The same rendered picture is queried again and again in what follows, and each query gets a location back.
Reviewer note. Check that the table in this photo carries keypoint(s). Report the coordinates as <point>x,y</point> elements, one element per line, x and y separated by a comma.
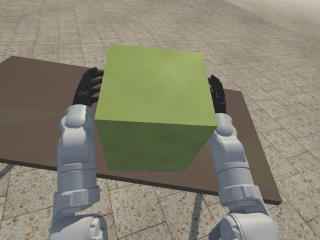
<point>34,96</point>

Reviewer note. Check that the carton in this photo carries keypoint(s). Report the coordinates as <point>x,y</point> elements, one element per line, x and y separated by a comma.
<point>155,110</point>

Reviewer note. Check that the right robot upper arm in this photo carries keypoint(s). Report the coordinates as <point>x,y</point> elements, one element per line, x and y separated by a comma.
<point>253,225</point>

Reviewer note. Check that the robot left hand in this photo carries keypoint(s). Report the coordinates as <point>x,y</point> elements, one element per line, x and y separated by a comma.
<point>85,90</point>

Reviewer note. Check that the left robot forearm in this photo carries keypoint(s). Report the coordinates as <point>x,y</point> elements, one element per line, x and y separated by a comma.
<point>77,187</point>

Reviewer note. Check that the right robot forearm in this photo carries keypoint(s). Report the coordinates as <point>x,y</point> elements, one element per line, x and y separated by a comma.
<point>237,189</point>

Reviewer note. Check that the left robot upper arm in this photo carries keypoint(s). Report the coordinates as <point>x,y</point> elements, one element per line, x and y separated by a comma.
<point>80,227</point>

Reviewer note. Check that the robot right hand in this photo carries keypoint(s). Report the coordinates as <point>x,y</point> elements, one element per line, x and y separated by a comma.
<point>217,94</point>

